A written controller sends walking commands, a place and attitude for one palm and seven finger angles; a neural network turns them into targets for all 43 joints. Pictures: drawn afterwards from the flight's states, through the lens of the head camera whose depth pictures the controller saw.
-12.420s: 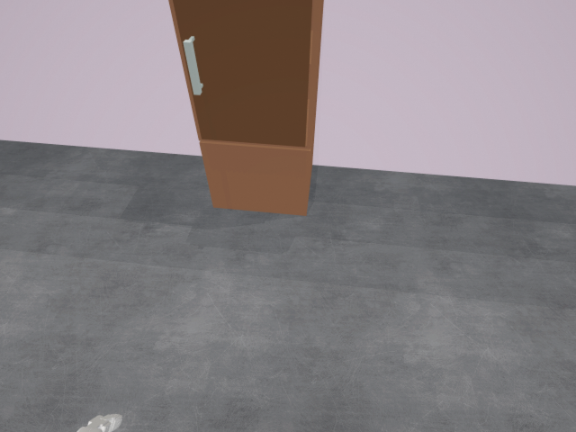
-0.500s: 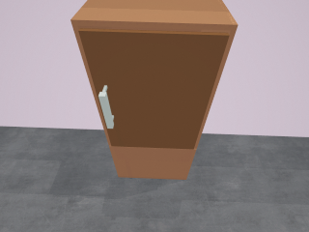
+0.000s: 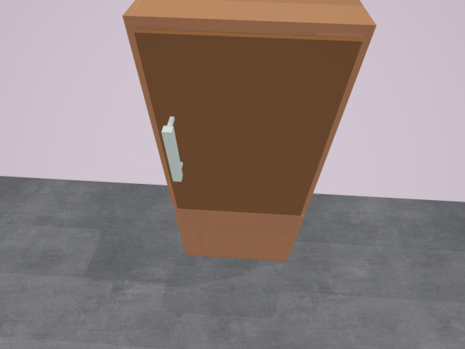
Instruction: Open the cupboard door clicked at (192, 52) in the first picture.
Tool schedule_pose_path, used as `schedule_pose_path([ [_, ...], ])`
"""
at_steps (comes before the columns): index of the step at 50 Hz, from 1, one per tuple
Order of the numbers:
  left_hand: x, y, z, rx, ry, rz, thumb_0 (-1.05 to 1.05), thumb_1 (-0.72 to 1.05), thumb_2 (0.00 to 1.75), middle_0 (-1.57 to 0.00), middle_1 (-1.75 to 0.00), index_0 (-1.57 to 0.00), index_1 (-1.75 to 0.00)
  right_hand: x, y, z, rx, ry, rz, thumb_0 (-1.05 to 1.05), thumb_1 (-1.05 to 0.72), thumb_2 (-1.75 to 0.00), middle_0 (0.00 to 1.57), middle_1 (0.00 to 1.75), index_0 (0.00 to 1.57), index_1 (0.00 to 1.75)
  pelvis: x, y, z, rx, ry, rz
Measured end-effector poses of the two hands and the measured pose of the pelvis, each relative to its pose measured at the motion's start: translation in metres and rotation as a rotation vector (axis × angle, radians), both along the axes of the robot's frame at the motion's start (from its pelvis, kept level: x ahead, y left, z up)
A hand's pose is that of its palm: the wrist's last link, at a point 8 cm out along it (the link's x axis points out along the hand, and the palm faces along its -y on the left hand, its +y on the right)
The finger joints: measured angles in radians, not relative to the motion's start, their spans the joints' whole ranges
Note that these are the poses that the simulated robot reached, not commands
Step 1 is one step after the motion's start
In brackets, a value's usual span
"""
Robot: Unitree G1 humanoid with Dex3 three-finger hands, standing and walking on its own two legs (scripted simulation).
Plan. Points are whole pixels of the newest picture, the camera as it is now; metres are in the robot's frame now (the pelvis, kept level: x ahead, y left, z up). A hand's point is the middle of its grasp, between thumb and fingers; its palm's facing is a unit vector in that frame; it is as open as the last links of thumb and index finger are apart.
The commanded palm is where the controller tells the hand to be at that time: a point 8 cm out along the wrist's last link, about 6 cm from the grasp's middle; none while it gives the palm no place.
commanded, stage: look again from close up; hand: left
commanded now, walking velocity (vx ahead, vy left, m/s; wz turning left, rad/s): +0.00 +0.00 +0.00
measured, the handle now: (174, 150) +0.57 +0.18 -0.03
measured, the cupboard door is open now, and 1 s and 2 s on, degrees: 0 0 0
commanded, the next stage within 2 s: shuffle to correct the standing spot in 0.32 s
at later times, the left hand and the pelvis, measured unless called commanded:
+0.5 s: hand out of the picture -0.03 +0.19 -0.17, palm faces +0.03 -0.98 -0.19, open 7.4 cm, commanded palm none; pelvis -0.02 +0.02 +0.00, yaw +0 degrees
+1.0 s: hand out of the picture +0.00 +0.16 -0.18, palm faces +0.05 -0.98 -0.20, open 7.3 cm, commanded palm none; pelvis +0.00 -0.01 -0.01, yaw +0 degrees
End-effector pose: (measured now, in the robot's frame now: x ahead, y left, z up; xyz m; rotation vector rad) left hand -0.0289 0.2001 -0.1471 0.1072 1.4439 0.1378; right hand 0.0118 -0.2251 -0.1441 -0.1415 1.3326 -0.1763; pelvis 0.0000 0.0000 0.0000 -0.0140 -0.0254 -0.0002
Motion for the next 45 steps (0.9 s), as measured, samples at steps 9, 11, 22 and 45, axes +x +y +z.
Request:
schedule_pose_path([
  [9, 0.014, 0.037, 0.001, 0.038, -0.105, -0.022, 0.01, 0.9, 0.9, -0.2, -0.29, -0.2, -0.3, -0.02, 0.02, 0.0, 0.014, -0.025, 0.013, 0.01, -0.94, -0.9, 0.2, 0.3, 0.2, 0.3, -0.016, 0.016, -0.001, 0.014, -0.012, 0.001],
  [11, 0.015, 0.043, 0.003, 0.046, -0.114, -0.027, 0.01, 0.9, 0.9, -0.2, -0.29, -0.2, -0.3, -0.026, 0.023, 0.0, 0.019, -0.02, 0.013, 0.01, -0.93, -0.9, 0.2, 0.3, 0.2, 0.3, -0.019, 0.018, -0.001, 0.016, -0.008, 0.001],
  [22, 0.001, 0.049, 0.006, 0.049, -0.082, -0.018, 0.01, 0.91, 0.9, -0.2, -0.29, -0.2, -0.3, -0.042, 0.028, 0.001, 0.029, 0.024, 0.012, 0.01, -0.92, -0.9, 0.2, 0.3, 0.2, 0.3, -0.022, 0.022, 0.001, 0.019, 0.002, 0.003],
  [45, 0.019, -0.005, -0.001, 0.009, -0.018, 0.011, 0.02, 0.92, 0.9, -0.2, -0.3, -0.2, -0.3, 0.007, -0.004, -0.004, 0.007, 0.035, -0.001, 0.02, -0.93, -0.9, 0.2, 0.3, 0.2, 0.3, 0.013, -0.009, -0.003, 0.024, 0.023, -0.002],
])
